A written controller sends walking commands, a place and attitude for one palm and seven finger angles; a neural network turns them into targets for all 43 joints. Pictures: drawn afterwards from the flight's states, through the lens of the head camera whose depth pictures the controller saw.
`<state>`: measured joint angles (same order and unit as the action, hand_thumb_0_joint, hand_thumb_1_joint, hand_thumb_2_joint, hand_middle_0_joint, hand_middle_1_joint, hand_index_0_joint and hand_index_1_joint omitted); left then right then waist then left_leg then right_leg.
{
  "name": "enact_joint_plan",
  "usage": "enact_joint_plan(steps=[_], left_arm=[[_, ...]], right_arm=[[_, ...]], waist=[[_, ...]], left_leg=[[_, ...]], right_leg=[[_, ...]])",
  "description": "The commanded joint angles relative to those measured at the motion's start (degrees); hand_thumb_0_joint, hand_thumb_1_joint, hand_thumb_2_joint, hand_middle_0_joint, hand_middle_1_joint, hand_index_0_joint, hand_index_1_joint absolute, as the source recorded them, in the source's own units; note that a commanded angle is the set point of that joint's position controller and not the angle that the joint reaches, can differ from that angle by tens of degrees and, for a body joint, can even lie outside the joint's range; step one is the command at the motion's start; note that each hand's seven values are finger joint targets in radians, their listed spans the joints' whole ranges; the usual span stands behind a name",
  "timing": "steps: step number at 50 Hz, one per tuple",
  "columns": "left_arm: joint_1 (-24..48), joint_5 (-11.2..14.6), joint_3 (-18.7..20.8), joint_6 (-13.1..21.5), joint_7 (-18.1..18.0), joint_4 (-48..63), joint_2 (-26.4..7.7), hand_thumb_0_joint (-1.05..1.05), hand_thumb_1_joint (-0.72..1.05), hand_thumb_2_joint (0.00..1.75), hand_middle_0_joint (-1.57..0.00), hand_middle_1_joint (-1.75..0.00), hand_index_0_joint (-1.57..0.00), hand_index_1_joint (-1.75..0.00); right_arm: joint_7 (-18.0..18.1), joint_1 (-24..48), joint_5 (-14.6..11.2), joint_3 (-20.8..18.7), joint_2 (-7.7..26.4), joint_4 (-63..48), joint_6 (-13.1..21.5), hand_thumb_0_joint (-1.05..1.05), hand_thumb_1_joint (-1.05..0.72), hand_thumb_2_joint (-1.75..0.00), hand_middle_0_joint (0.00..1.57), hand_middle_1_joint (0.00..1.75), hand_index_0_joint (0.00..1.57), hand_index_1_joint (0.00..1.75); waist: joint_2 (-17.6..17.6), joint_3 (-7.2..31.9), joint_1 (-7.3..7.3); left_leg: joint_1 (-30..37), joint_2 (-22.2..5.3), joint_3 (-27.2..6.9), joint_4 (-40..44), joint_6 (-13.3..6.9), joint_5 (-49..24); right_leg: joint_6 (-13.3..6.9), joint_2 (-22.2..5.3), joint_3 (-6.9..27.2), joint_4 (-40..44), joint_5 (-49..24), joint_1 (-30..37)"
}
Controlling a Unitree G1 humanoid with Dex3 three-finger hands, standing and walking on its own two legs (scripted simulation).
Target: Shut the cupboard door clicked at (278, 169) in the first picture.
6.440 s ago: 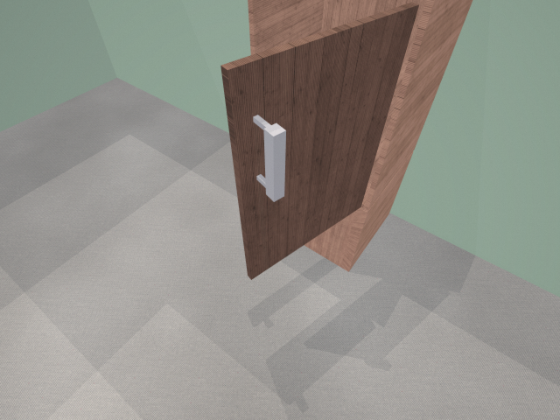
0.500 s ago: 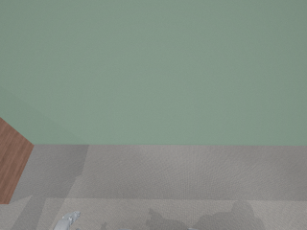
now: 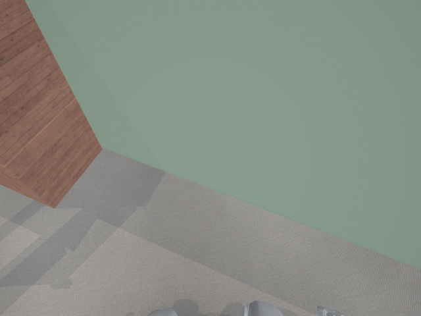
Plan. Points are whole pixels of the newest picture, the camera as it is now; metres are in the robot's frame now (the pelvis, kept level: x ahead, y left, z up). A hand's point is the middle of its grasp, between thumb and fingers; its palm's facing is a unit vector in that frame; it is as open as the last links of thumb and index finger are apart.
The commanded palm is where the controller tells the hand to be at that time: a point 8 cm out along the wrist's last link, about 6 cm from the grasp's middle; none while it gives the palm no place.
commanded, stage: turn to face it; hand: left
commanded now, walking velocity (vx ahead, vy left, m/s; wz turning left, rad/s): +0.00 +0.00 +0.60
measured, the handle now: out of the picture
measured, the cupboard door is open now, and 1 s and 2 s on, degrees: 75 75 75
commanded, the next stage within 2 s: take the last steps up to it in 1.46 s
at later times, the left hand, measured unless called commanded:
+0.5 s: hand out of the picture +0.04 +0.16 -0.15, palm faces +0.34 -0.91 -0.24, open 7.3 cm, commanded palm none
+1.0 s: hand out of the picture +0.04 +0.17 -0.14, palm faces +0.58 -0.76 -0.30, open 7.4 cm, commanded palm none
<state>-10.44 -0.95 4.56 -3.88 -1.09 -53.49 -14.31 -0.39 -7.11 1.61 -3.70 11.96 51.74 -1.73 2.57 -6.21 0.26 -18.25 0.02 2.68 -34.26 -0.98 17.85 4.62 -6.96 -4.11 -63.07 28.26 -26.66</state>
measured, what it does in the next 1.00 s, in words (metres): steps on the spot, turning left: right foot, then left foot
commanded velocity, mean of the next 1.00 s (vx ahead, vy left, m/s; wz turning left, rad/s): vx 0.00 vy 0.00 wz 0.60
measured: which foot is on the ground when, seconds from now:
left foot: down 0.00-0.22, up 0.24-0.56, down 0.58-0.94, up 0.96-1.00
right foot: up 0.00-0.20, down 0.22-0.58, up 0.60-0.92, down 0.94-1.00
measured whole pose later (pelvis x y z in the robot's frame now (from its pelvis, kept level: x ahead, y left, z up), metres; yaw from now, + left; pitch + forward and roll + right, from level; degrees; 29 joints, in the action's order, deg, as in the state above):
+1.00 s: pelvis +0.07 -0.05 +0.00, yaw +37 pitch +1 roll +1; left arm -8.5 -1.2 2.5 -0.3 -1.3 -49.5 -11.0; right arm -0.7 -9.4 1.1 -5.4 14.2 54.1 -4.3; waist -2.9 -5.5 -1.1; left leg -25.0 2.3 -4.1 -53.4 1.6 27.8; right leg 0.2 -4.0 -5.5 -35.9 19.9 -16.5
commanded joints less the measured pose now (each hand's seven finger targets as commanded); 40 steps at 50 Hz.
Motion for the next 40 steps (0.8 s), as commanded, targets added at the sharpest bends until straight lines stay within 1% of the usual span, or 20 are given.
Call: enact_joint_plan(steps=[1, 6, 8, 9, 10, 11, 12, 13, 14, 16, 23, 25, 27, 28, 29, 30, 32, 34, 36, 40], left_arm=[[1.5, 0.1, 0.5, 2.4, 0.5, 5.8, -3.1, 0.00, 0.90, 0.90, -0.20, -0.30, -0.20, -0.30], [0.6, 0.3, 0.2, 2.7, 0.3, 6.4, -2.5, 0.00, 0.90, 0.90, -0.20, -0.30, -0.20, -0.30], [-3.8, 0.3, 0.5, 3.4, 0.2, 5.6, -3.3, 0.00, 0.90, 0.90, -0.20, -0.30, -0.20, -0.30], [-6.4, 0.2, 0.9, 4.1, 0.0, 5.1, -4.8, 0.00, 0.90, 0.90, -0.20, -0.30, -0.20, -0.30], [-8.0, -0.8, 2.0, 4.8, -0.7, 4.9, -10.0, 0.00, 0.90, 0.90, -0.20, -0.30, -0.20, -0.30], [-7.6, -0.9, 2.0, 4.7, -0.8, 5.3, -13.1, 0.00, 0.90, 0.90, -0.20, -0.30, -0.20, -0.30], [-5.6, -0.5, 1.5, 5.0, -1.3, 5.4, -10.1, 0.00, 0.90, 0.90, -0.20, -0.30, -0.20, -0.30], [-2.8, -0.3, 1.2, 4.6, -1.5, 6.2, -8.4, 0.00, 0.90, 0.90, -0.20, -0.30, -0.20, -0.30], [-0.2, -0.3, 0.6, 4.6, -1.4, 6.6, -6.5, 0.00, 0.90, 0.90, -0.20, -0.30, -0.20, -0.30], [0.1, -0.4, 0.2, 5.0, -1.3, 7.1, -5.5, 0.00, 0.90, 0.90, -0.20, -0.30, -0.20, -0.30], [-6.1, -0.9, 1.7, 4.8, -1.0, 4.3, -8.8, 0.00, 0.90, 0.90, -0.20, -0.30, -0.20, -0.30], [-5.9, -0.7, 2.0, 4.7, -0.7, 4.2, -9.7, 0.00, 0.90, 0.90, -0.20, -0.30, -0.20, -0.30], [-4.3, 0.1, 2.1, 4.7, -0.3, 4.8, -9.8, 0.00, 0.90, 0.90, -0.20, -0.30, -0.20, -0.30], [-3.8, 0.4, 1.6, 4.5, 0.1, 6.3, -7.0, 0.00, 0.90, 0.90, -0.20, -0.30, -0.20, -0.30], [-0.3, 0.6, 0.1, 4.2, 0.2, 9.2, -3.4, 0.00, 0.90, 0.90, -0.20, -0.30, -0.20, -0.30], [3.2, -0.1, 0.2, 3.1, -0.6, 9.7, -4.7, 0.00, 0.90, 0.90, -0.20, -0.30, -0.20, -0.30], [4.5, 0.2, 0.5, 2.7, -0.4, 8.1, -4.1, 0.00, 0.90, 0.90, -0.20, -0.30, -0.20, -0.30], [1.7, 0.0, 0.6, 2.3, 0.3, 6.2, -3.7, 0.00, 0.90, 0.90, -0.20, -0.30, -0.20, -0.30], [0.8, 0.0, 0.6, 2.1, 0.5, 6.0, -3.3, 0.00, 0.90, 0.90, -0.20, -0.30, -0.20, -0.30], [1.2, 0.0, 0.3, 2.3, 0.5, 6.7, -2.9, 0.00, 0.90, 0.90, -0.20, -0.30, -0.20, -0.30]], right_arm=[[1.1, -3.3, -0.1, -2.7, 12.0, -2.3, 0.9, 0.00, -0.90, -0.90, 0.20, 0.30, 0.20, 0.30], [0.7, -1.5, 0.2, -3.2, 12.5, -2.7, 0.0, 0.00, -0.90, -0.90, 0.20, 0.30, 0.20, 0.30], [0.6, 0.9, -0.3, -3.3, 12.2, -3.3, -0.3, 0.00, -0.90, -0.90, 0.20, 0.30, 0.20, 0.30], [0.4, 1.5, -0.6, -3.2, 11.0, -3.9, -0.3, 0.00, -0.90, -0.90, 0.20, 0.30, 0.20, 0.30], [0.0, 0.1, -1.3, -2.8, 7.1, -4.8, -0.2, 0.00, -0.90, -0.90, 0.20, 0.30, 0.20, 0.30], [-0.3, 1.3, -1.1, -2.7, 6.8, -5.8, -0.3, 0.00, -0.90, -0.90, 0.20, 0.30, 0.20, 0.30], [-0.2, 1.6, -0.6, -2.9, 7.8, -4.8, -0.8, 0.00, -0.90, -0.90, 0.20, 0.30, 0.20, 0.30], [-0.3, 1.0, -0.8, -3.1, 7.3, -4.2, -1.2, 0.00, -0.90, -0.90, 0.20, 0.30, 0.20, 0.30], [-0.7, 0.9, -0.7, -2.6, 6.9, -3.0, -1.4, 0.00, -0.90, -0.90, 0.20, 0.30, 0.20, 0.30], [-1.3, 0.6, -0.8, -1.9, 5.3, -2.5, -1.7, 0.00, -0.90, -0.90, 0.20, 0.30, 0.20, 0.30], [-1.8, 4.9, -1.2, -0.6, 3.2, -3.6, -0.9, 0.00, -0.90, -0.90, 0.20, 0.30, 0.20, 0.30], [-1.6, 3.2, -1.1, -0.7, 3.8, -3.5, -0.6, 0.00, -0.90, -0.90, 0.20, 0.30, 0.20, 0.30], [-1.4, -2.8, -0.6, -1.6, 6.7, -2.2, 0.1, 0.00, -0.90, -0.90, 0.20, 0.30, 0.20, 0.30], [-1.2, -6.5, -0.1, -3.0, 12.3, -1.8, 0.5, 0.00, -0.90, -0.90, 0.20, 0.30, 0.20, 0.30], [-0.6, -11.0, -0.2, -4.4, 17.8, -1.1, 0.3, 0.00, -0.90, -0.90, 0.20, 0.30, 0.20, 0.30], [0.0, -13.1, -0.5, -4.1, 16.8, 0.3, 0.2, 0.00, -0.90, -0.90, 0.20, 0.30, 0.20, 0.30], [1.0, -6.5, -0.2, -3.5, 14.3, -1.6, 0.4, 0.00, -0.90, -0.90, 0.20, 0.30, 0.20, 0.30], [1.1, -2.1, 0.0, -2.6, 12.2, -2.6, 0.8, 0.00, -0.90, -0.90, 0.20, 0.30, 0.20, 0.30], [0.9, -1.8, 0.0, -2.5, 12.3, -2.6, 0.8, 0.00, -0.90, -0.90, 0.20, 0.30, 0.20, 0.30], [0.6, -1.5, 0.2, -2.9, 12.6, -2.6, 0.3, 0.00, -0.90, -0.90, 0.20, 0.30, 0.20, 0.30]], waist=[[-10.2, 9.3, -1.53], [-11.7, 8.4, -1.08], [-11.6, 9.3, 1.20], [-7.0, 10.1, 2.59], [7.9, 10.9, 3.00], [15.7, 9.3, 3.62], [14.1, 7.4, 2.38], [12.4, 6.8, 0.73], [9.9, 5.4, -0.55], [9.5, 6.3, -1.09], [9.3, 7.7, 2.39], [9.2, 8.3, 1.31], [4.9, 11.7, -2.63], [-8.8, 15.3, -4.62], [-21.4, 16.0, -7.03], [-13.4, 16.3, -7.53], [-14.5, 9.9, -4.75], [-9.8, 7.7, -1.69], [-9.8, 7.6, -1.12], [-11.2, 7.8, -1.28]], left_leg=[[11.2, -13.5, -14.0, 12.7, -8.1, -29.7], [5.8, -12.1, -16.8, 11.4, -7.7, -24.2], [1.1, -10.2, -17.1, 7.8, -5.7, -21.2], [-2.5, -7.1, -15.6, 3.7, -3.2, -15.6], [-13.7, 0.3, -8.4, -8.3, 1.1, 1.1], [-15.8, 4.0, -4.1, -23.8, 3.1, 19.0], [-16.3, 1.0, -7.7, -33.1, 2.6, 16.7], [-16.5, -0.2, -7.1, -37.5, 3.1, 13.5], [-16.1, -1.6, -6.0, -39.2, 3.8, 9.7], [-14.8, -1.7, -3.4, -34.8, 4.6, 7.1], [-7.5, -0.9, 3.4, -9.7, 3.8, 8.6], [-3.5, 0.3, 5.1, -3.1, 3.1, 4.8], [9.8, 0.0, 4.8, 8.6, 1.4, -8.0], [21.4, -11.3, -9.7, 10.4, -3.6, -24.2], [25.1, -25.1, -26.5, 11.0, -13.3, -50.2], [23.0, -24.7, -23.5, 10.3, -14.0, -44.9], [13.3, -19.3, -19.5, 12.6, -11.4, -32.4], [9.0, -15.3, -15.3, 13.7, -8.9, -27.5], [7.9, -13.6, -13.8, 13.9, -8.1, -25.4], [5.8, -11.9, -15.8, 13.4, -7.8, -20.1]], right_leg=[[0.4, 1.3, 3.3, 2.5, -3.3, -4.0], [-0.2, 4.9, 1.1, 18.8, -3.3, 6.0], [-0.6, 6.1, 0.2, 29.9, -11.0, 14.8], [-1.1, 3.8, 1.6, 39.1, -16.1, 21.5], [-5.2, -10.2, 16.2, 45.8, -19.8, 29.7], [-12.4, -22.0, 25.1, 47.5, -26.4, 24.4], [-13.9, -20.6, 22.5, 46.6, -28.5, 20.2], [-13.5, -18.0, 18.7, 45.0, -30.9, 19.4], [-12.3, -14.7, 11.4, 43.3, -34.2, 18.6], [-10.3, -12.1, 3.7, 41.9, -40.2, 19.9], [-10.0, -14.4, -2.0, 36.6, -50.1, 26.6], [-8.9, -14.3, -3.5, 33.5, -51.6, 25.5], [-5.2, -12.8, -7.1, 22.5, -48.3, 19.0], [-1.7, -7.1, -9.2, 10.2, -26.1, 5.6], [0.6, -0.7, -5.4, -1.7, 11.4, -6.9], [-0.2, -1.0, 1.6, -5.0, 10.2, -7.7], [0.1, -1.3, 4.1, -5.7, 3.0, -7.9], [0.2, -0.2, 3.8, -2.9, -2.2, -4.9], [0.3, 0.9, 3.1, 2.4, -3.1, -2.3], [0.1, 3.7, 1.4, 13.7, -3.2, 3.0]])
